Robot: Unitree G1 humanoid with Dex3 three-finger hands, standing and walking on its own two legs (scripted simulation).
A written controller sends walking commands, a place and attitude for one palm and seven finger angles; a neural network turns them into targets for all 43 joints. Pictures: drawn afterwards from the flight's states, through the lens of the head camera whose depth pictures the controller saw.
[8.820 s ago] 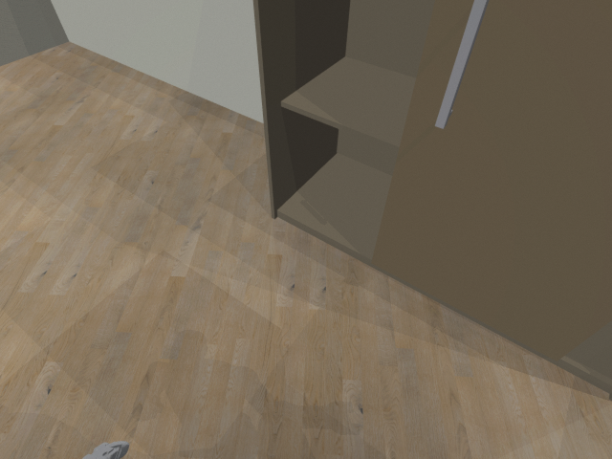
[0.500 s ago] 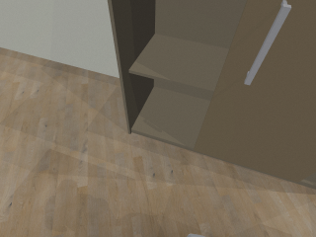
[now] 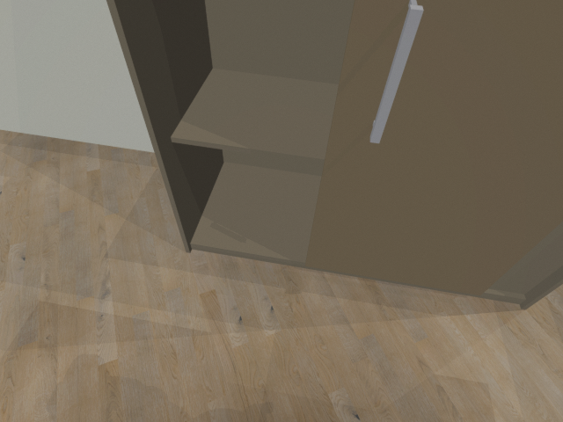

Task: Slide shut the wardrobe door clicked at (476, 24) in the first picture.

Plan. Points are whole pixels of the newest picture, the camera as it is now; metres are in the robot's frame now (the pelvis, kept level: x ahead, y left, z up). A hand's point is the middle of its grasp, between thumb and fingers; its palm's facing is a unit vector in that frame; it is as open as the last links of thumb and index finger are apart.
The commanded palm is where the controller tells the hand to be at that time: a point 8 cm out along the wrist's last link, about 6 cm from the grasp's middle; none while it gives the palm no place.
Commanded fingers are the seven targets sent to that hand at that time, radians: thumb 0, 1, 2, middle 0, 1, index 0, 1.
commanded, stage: take the last steps up to it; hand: right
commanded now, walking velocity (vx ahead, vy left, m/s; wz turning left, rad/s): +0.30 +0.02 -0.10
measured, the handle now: (391, 78) +0.74 -0.17 +0.12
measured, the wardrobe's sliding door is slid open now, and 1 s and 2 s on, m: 0.49 0.49 0.49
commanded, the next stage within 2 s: come to a stop and stand still in 0.80 s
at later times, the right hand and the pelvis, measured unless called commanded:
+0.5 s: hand out of the picture -0.03 -0.18 -0.18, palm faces +0.17 +0.98 -0.12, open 7.4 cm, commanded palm none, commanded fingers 0.00 -0.90 -0.90 0.20 0.30 0.20 0.30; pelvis +0.08 -0.04 -0.01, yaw -3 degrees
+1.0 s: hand (384, 317) +0.35 -0.19 -0.17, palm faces +0.04 +0.97 -0.22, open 7.4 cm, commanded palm none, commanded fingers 0.00 -0.90 -0.90 0.20 0.30 0.20 0.30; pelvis +0.25 +0.00 -0.02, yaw -2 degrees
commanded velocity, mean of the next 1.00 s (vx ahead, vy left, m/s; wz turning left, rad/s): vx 0.17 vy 0.02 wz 0.01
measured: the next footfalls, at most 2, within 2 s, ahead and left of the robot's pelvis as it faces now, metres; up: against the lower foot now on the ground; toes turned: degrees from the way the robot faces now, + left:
left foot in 0.04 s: +0.04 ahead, +0.12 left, +0.00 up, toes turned +2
right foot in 0.44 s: +0.12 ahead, -0.15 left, +0.00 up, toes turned -11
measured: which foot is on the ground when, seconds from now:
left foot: up 0.00-0.02, down 0.04-0.46, up 0.48-0.90, down 0.92-1.00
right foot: down 0.00-0.04, up 0.06-0.42, down 0.44-0.90, up 0.92-1.00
